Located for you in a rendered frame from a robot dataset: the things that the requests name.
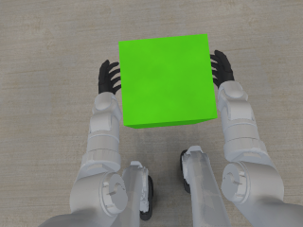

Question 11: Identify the robot left upper arm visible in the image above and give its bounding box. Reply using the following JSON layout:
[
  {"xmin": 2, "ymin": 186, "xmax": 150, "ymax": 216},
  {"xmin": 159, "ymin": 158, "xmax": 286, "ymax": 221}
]
[{"xmin": 38, "ymin": 171, "xmax": 128, "ymax": 227}]

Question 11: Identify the robot left forearm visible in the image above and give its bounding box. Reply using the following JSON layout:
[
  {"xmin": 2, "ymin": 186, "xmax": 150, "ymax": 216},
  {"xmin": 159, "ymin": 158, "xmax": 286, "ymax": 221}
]
[{"xmin": 69, "ymin": 92, "xmax": 122, "ymax": 204}]

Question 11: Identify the robot left hand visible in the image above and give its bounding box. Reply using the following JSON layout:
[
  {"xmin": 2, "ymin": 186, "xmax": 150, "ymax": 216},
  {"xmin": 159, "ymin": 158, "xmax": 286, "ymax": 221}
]
[{"xmin": 98, "ymin": 60, "xmax": 121, "ymax": 95}]

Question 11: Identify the robot right hand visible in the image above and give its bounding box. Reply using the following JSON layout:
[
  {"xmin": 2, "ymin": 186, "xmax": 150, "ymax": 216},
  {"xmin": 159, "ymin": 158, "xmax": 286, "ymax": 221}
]
[{"xmin": 209, "ymin": 50, "xmax": 235, "ymax": 89}]

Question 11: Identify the left robot foot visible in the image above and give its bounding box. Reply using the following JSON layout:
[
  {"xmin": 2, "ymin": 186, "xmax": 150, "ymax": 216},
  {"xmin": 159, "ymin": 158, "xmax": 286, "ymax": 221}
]
[{"xmin": 139, "ymin": 176, "xmax": 153, "ymax": 221}]

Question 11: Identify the carton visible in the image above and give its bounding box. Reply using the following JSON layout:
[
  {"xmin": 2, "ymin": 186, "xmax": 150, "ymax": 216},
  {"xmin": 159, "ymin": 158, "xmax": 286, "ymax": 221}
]
[{"xmin": 118, "ymin": 33, "xmax": 218, "ymax": 129}]

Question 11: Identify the left robot shin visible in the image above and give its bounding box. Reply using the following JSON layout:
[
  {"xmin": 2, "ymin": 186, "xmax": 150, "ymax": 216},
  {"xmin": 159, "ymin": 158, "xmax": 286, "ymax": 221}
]
[{"xmin": 122, "ymin": 161, "xmax": 149, "ymax": 212}]

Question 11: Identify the robot right upper arm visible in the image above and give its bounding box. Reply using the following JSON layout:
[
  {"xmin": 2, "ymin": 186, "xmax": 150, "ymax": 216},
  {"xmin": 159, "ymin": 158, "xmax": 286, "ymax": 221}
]
[{"xmin": 221, "ymin": 160, "xmax": 303, "ymax": 227}]

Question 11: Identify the robot right forearm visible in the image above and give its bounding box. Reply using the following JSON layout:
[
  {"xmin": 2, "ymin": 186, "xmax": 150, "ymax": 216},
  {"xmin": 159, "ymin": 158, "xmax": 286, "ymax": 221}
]
[{"xmin": 217, "ymin": 80, "xmax": 284, "ymax": 197}]

